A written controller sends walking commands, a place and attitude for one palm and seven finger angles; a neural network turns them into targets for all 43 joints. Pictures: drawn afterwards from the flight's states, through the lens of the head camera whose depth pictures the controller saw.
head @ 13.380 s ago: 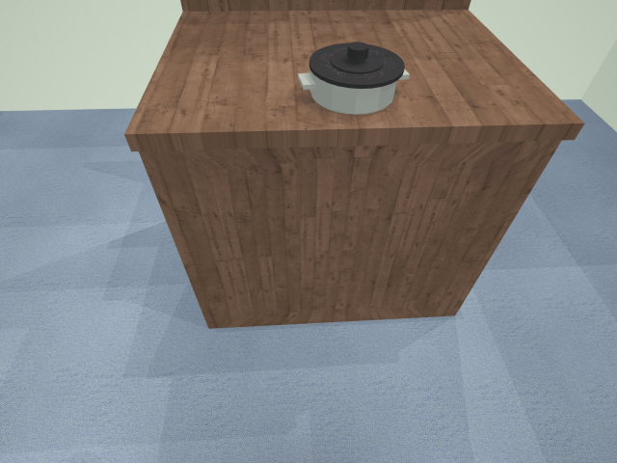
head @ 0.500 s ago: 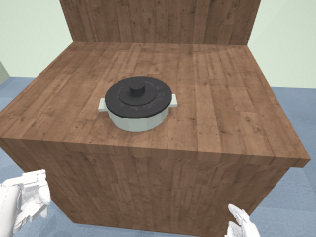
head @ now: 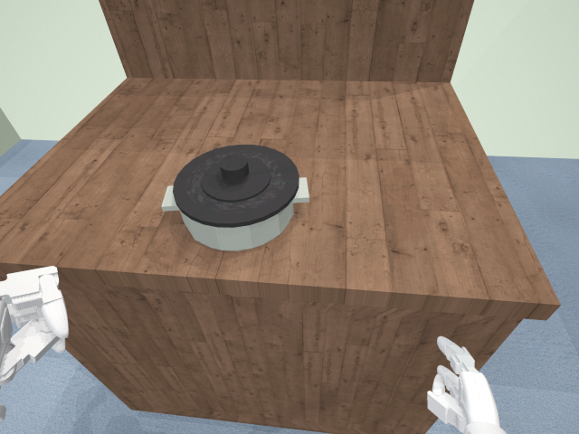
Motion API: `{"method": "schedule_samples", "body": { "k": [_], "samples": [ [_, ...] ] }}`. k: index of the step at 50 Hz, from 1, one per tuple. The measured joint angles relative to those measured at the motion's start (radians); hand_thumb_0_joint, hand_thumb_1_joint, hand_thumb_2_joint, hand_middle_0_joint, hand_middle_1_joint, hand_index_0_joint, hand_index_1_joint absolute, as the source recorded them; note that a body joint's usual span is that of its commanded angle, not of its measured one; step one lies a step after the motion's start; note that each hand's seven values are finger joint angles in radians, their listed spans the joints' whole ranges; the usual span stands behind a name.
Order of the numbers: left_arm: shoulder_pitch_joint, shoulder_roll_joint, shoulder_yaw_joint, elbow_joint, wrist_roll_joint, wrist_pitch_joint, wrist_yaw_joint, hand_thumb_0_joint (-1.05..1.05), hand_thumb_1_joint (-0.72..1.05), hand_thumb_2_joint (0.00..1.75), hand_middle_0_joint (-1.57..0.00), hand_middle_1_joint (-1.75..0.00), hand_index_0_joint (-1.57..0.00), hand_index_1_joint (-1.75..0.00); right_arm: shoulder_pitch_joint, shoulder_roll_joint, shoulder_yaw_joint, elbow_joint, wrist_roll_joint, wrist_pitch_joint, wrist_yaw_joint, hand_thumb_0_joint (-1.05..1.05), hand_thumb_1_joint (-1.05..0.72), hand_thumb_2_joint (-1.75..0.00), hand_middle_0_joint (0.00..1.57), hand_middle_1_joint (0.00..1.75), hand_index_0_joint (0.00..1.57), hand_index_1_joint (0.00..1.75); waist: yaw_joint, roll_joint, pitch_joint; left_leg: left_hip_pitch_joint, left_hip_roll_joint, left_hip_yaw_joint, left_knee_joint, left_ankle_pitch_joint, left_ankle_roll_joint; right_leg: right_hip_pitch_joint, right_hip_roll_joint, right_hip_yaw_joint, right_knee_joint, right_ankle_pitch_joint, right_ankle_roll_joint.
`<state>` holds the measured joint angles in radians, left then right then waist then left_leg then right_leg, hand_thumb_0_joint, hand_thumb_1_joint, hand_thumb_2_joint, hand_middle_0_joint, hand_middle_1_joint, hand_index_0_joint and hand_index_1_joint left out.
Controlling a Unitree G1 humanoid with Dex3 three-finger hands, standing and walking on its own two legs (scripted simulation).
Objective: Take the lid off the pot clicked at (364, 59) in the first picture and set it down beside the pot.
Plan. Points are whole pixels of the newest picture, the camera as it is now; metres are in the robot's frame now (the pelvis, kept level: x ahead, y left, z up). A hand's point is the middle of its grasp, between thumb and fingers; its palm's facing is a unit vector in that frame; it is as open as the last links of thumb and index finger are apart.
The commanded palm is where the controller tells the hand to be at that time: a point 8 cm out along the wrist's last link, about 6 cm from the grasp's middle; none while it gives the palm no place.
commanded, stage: raise the hand higher, near the body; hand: left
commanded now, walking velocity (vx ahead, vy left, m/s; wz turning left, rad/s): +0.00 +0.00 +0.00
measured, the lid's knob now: (234, 167) +0.45 +0.15 +0.16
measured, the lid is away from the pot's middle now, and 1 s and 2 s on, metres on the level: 0.00 0.00 0.00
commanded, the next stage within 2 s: reach forward and open the fingers in 0.18 s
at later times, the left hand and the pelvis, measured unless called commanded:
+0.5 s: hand (51, 282) +0.19 +0.27 +0.20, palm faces +0.23 -0.10 -0.97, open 2.9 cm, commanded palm +0.15 +0.28 +0.24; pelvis -0.02 +0.03 -0.01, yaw -1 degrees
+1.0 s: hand (27, 257) +0.22 +0.31 +0.20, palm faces +0.01 -0.01 -1.00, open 6.5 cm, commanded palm +0.18 +0.30 +0.27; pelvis -0.06 +0.06 +0.00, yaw +1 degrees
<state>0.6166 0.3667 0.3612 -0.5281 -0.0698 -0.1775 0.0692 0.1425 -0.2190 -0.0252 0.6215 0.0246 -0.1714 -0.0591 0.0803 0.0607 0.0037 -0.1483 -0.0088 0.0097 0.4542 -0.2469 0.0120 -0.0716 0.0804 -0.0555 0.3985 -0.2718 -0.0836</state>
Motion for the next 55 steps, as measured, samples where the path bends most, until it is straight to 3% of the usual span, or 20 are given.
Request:
{"method": "schedule_samples", "body": {
  "k": [15,18,21,24,27,33,39,45,55],
  "samples": [
    [-0.113,0.011,0.018,-0.062,-0.011,-0.019,-0.009,0.02,0.89,0.89,-1.31,-1.50,-1.30,-1.50,0.020,0.019,0.031,0.016,-0.005,0.016,0.020,0.02,-0.90,-0.90,0.20,0.30,0.20,0.30,-0.005,0.007,0.013,0.002,-0.012,0.005,-0.001,0.002,0.013,-0.002,-0.013,0.003,0.008,-0.003,0.012],
    [-0.151,0.085,-0.012,-0.103,0.249,0.069,0.016,0.02,0.88,0.90,-1.31,-1.49,-1.30,-1.49,0.034,-0.004,0.039,-0.029,-0.023,0.079,0.031,0.02,-0.90,-0.90,0.20,0.30,0.20,0.30,0.011,0.007,-0.009,-0.045,-0.016,0.014,0.024,-0.003,0.018,-0.059,-0.019,0.009,0.052,-0.015,0.015],
    [-0.156,0.196,-0.037,-0.135,0.460,0.159,0.005,0.01,0.85,0.92,-1.30,-1.45,-1.30,-1.45,0.015,-0.031,0.043,-0.074,-0.026,0.169,0.053,0.02,-0.90,-0.90,0.20,0.30,0.20,0.30,0.012,0.021,-0.018,-0.086,-0.021,0.024,0.050,-0.007,0.024,-0.109,-0.026,0.016,0.094,-0.026,0.021],
    [-0.167,0.307,-0.060,-0.125,0.597,0.222,-0.049,0.01,0.80,0.96,-1.29,-1.39,-1.29,-1.39,-0.011,-0.057,0.044,-0.101,-0.009,0.238,0.069,0.02,-0.90,-0.90,0.20,0.30,0.20,0.30,0.011,0.044,-0.023,-0.116,-0.024,0.029,0.068,-0.008,0.032,-0.139,-0.030,0.019,0.113,-0.026,0.029],
    [-0.212,0.385,-0.085,-0.071,0.668,0.251,-0.130,0.01,0.74,1.01,-1.28,-1.31,-1.27,-1.31,-0.032,-0.077,0.042,-0.105,0.011,0.264,0.078,0.02,-0.90,-0.90,0.20,0.30,0.20,0.30,0.011,0.066,-0.029,-0.134,-0.031,0.025,0.073,-0.002,0.040,-0.155,-0.038,0.014,0.118,-0.022,0.038],
    [-0.341,0.403,-0.143,0.016,0.689,0.275,-0.287,0.01,0.57,1.12,-1.23,-1.12,-1.23,-1.11,-0.048,-0.089,0.039,-0.091,0.034,0.248,0.079,0.02,-0.90,-0.90,0.20,0.30,0.20,0.30,0.015,0.091,-0.032,-0.141,-0.051,0.009,0.053,0.027,0.055,-0.155,-0.056,-0.004,0.098,-0.002,0.053],
    [-0.523,0.393,-0.220,0.093,0.719,0.279,-0.389,0.00,0.37,1.24,-1.18,-0.91,-1.17,-0.91,-0.055,-0.074,0.054,-0.072,0.039,0.228,0.070,0.02,-0.90,-0.90,0.20,0.30,0.20,0.30,0.026,0.082,-0.008,-0.127,-0.063,-0.003,0.028,0.058,0.065,-0.138,-0.068,-0.017,0.077,0.022,0.061],
    [-0.653,0.386,-0.262,0.151,0.745,0.289,-0.438,0.00,0.17,1.36,-1.11,-0.70,-1.11,-0.70,-0.064,-0.051,0.071,-0.069,0.040,0.224,0.079,0.02,-0.90,-0.90,0.20,0.30,0.20,0.30,0.021,0.072,0.006,-0.114,-0.070,0.005,0.005,0.083,0.075,-0.132,-0.075,-0.010,0.065,0.044,0.069],
    [-0.799,0.370,-0.309,0.240,0.773,0.298,-0.458,0.00,-0.16,1.57,-1.00,-0.35,-1.00,-0.34,-0.056,-0.046,0.076,-0.066,0.044,0.222,0.082,0.02,-0.90,-0.90,0.20,0.30,0.20,0.30,0.011,0.055,0.015,-0.113,-0.084,0.027,-0.009,0.107,0.088,-0.151,-0.092,0.010,0.087,0.055,0.082]
  ]
}}
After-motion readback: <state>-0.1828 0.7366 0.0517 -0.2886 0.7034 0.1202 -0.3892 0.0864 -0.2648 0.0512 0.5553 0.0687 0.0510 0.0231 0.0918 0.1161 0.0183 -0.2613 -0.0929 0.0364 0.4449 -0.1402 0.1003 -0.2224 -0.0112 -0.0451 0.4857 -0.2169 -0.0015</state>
